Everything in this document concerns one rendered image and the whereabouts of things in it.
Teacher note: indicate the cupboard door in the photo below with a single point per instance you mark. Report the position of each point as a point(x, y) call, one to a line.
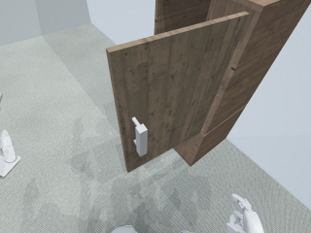
point(169, 81)

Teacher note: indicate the robot right hand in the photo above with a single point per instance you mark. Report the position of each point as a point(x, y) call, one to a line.
point(249, 222)

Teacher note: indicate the handle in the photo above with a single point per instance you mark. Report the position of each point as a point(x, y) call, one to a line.
point(141, 141)

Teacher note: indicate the robot left hand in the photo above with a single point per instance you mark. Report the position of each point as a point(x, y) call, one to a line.
point(9, 159)

